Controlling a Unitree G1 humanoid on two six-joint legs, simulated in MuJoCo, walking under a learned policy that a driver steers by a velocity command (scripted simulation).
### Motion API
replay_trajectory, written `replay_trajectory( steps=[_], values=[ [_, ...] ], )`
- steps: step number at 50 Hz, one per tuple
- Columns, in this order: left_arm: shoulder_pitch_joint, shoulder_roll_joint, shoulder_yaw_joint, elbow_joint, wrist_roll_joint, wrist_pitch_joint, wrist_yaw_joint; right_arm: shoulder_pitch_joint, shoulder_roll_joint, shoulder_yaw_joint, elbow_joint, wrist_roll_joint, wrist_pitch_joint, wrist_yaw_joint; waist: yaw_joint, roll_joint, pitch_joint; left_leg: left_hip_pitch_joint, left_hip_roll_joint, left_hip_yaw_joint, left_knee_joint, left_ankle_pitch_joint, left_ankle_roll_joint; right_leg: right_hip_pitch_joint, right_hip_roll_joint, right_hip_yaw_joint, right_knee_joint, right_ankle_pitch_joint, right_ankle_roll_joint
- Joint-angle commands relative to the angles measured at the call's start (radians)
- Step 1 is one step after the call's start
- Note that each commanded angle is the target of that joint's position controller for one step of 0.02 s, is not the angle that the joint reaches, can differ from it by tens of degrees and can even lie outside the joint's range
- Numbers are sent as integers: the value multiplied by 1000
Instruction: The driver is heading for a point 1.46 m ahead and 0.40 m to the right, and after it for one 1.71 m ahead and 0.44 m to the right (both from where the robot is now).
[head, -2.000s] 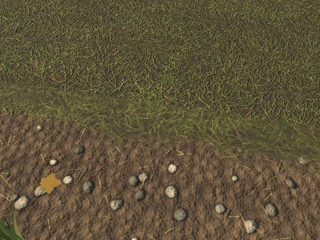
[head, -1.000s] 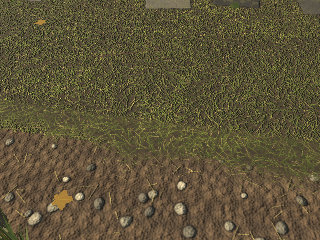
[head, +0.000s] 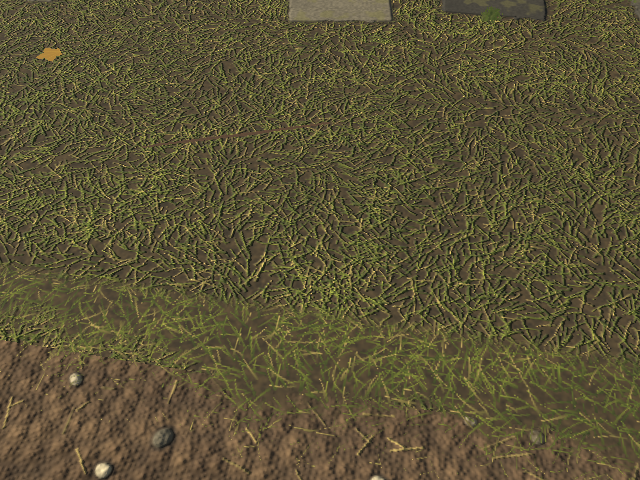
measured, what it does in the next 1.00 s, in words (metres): walks ahead: left foot, then right foot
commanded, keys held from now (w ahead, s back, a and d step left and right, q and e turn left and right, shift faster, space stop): w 0.52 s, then w+e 0.48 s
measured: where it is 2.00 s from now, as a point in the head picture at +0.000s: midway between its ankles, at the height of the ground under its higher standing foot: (405, 249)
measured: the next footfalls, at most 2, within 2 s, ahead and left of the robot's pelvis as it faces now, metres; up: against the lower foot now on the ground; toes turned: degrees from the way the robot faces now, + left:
left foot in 0.44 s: +0.42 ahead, +0.10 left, +0.00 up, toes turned +3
right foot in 0.98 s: +0.68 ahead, -0.08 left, +0.00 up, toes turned -18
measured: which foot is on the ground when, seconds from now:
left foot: up 0.00-0.42, down 0.44-1.00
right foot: down 0.00-0.46, up 0.48-0.96, down 0.98-1.00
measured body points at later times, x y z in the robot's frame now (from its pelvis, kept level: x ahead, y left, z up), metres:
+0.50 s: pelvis +0.29 +0.04 +0.00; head +0.32 +0.04 +0.44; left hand +0.22 +0.27 -0.15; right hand +0.44 -0.20 -0.13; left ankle +0.38 +0.10 -0.73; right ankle +0.10 -0.06 -0.65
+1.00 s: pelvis +0.56 +0.00 -0.01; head +0.59 -0.02 +0.44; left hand +0.78 +0.18 -0.13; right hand +0.44 -0.22 -0.16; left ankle +0.39 +0.10 -0.71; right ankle +0.64 -0.07 -0.73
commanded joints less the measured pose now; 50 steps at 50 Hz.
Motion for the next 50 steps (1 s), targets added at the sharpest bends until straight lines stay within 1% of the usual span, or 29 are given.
replay_trajectory(
  steps=[1,3,6,8,11,16,18,19,20,21,22,23,24,25,26,27,28,29,31,33,36,39,42,44,45,47,48,49,50],
  values=[
    [110,23,-3,16,-2,-26,6,36,-59,-20,-54,-20,8,13,-9,-19,-8,-234,98,-51,17,82,-8,148,-308,398,-366,31,-113],
    [173,36,-5,42,-3,-41,12,27,-39,-21,-62,-22,26,21,-23,-35,-7,-230,102,-28,-36,88,-27,133,-286,327,-374,158,-107],
    [235,73,-2,56,-5,-46,14,-105,-55,-25,-113,-23,43,29,-11,-50,28,-337,123,10,-142,179,-53,154,-260,258,-405,211,-95],
    [275,69,-8,60,-7,-44,13,-210,-62,-24,-151,-17,45,32,13,-54,43,-386,124,35,-247,254,-67,186,-241,225,-410,289,-78],
    [331,63,-15,69,-8,-43,15,-333,-46,-14,-192,-5,40,36,48,-68,45,-363,97,74,-432,342,-75,230,-220,179,-395,407,-46],
    [411,75,-17,96,4,-38,29,-457,-55,-9,-238,0,32,32,85,-84,47,-367,55,101,-593,332,-43,410,-264,175,-343,541,-54],
    [392,87,-14,97,11,-36,34,-439,-69,-15,-244,-1,24,28,58,-89,36,-316,32,104,-636,259,-12,461,-286,165,-280,686,-55],
    [374,97,-11,95,11,-36,37,-391,-81,-22,-232,-2,19,23,31,-97,11,-241,6,112,-654,213,7,469,-289,155,-217,819,-47],
    [361,107,-8,95,13,-34,37,-296,-99,-32,-203,-2,13,15,-9,-103,-38,-133,-25,118,-678,181,27,473,-286,148,-109,922,-38],
    [340,113,-6,91,8,-30,35,-138,-119,-46,-150,-7,4,7,-78,-85,-114,52,-40,123,-749,227,52,429,-260,124,65,903,-22],
    [326,96,-13,68,-4,-33,32,32,-176,-67,-108,-30,-4,-4,-142,-48,-214,316,92,-15,-753,196,96,237,-228,106,306,646,-8],
    [431,-7,-32,42,-47,-31,18,133,-282,-96,-100,-51,-1,-6,-108,171,-360,616,413,-506,-805,129,245,-129,-53,35,727,-8,44],
    [399,80,-4,53,-22,-27,19,72,-246,-91,-100,-11,14,9,-90,72,-352,568,425,-675,-913,108,261,-242,-20,169,846,-296,29],
    [305,83,2,21,-10,-25,19,-49,-201,-77,-115,6,15,13,-40,43,-177,412,386,-504,-940,61,222,-303,-84,189,834,-211,23],
    [247,69,0,6,-4,-30,15,-116,-135,-60,-126,6,8,18,-20,-1,-84,274,342,-394,-985,122,188,-288,-118,187,777,-144,25],
    [238,48,2,10,0,-22,12,-141,-99,-50,-122,2,-1,15,12,-5,-40,184,298,-295,-1014,169,143,-247,-144,189,721,-112,28],
    [259,30,0,15,12,-6,7,-138,-65,-38,-108,3,-8,9,40,13,-21,111,261,-215,-1037,217,108,-193,-159,189,674,-96,39],
    [279,10,-1,24,16,9,0,-115,-58,-34,-96,2,-17,5,52,25,-23,83,247,-164,-1048,253,92,-162,-159,186,656,-85,46],
    [254,8,2,9,18,28,-9,-63,-89,-39,-75,3,-33,1,62,34,-12,75,235,-95,-1067,328,82,-190,-160,177,633,-45,55],
    [173,16,4,-23,15,39,-15,-33,-108,-42,-70,1,-39,0,54,39,12,88,226,-38,-1091,342,68,-267,-173,171,589,30,63],
    [48,22,3,-72,9,39,-21,7,-102,-36,-68,0,-40,-3,31,39,36,129,208,37,-1100,418,44,-338,-172,152,459,141,72],
    [-56,3,-10,-111,5,33,-26,39,-105,-31,-65,3,-41,-10,6,44,43,177,202,107,-1087,521,25,-315,-156,93,279,217,71],
    [-146,1,-17,-152,9,31,-30,100,-117,-33,-45,2,-37,-23,-23,43,52,284,234,147,-1058,620,25,-315,-138,34,162,203,48],
    [-160,9,-14,-169,12,29,-31,115,-129,-35,-38,-2,-29,-32,-17,47,47,358,255,173,-1000,756,22,-297,-114,7,116,138,21],
    [-143,16,-9,-169,13,29,-30,106,-139,-37,-39,-3,-25,-36,-2,55,31,384,262,191,-949,894,18,-259,-90,-10,101,95,1],
    [-51,41,5,-148,16,29,-23,83,-167,-45,-45,-8,-14,-43,46,87,-31,415,274,222,-779,1154,15,-142,-27,-43,94,-10,-45],
    [38,62,17,-122,17,26,-21,73,-180,-50,-53,-9,-5,-42,82,92,-84,406,275,229,-632,1178,16,-46,5,-47,66,-42,-71],
    [169,92,35,-84,26,19,-17,58,-190,-53,-67,-4,1,-37,143,70,-151,319,262,245,-421,1061,0,138,19,-17,-20,-13,-103],
    [293,180,66,-64,39,17,-6,39,-173,-49,-105,2,-1,-29,200,-22,-245,96,227,249,-106,699,-27,374,-162,230,-64,-95,-170]
  ],
)
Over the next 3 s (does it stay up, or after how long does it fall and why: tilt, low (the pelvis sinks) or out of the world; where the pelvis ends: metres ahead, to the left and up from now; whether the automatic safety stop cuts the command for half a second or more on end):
stays up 1.38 -0.42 0.01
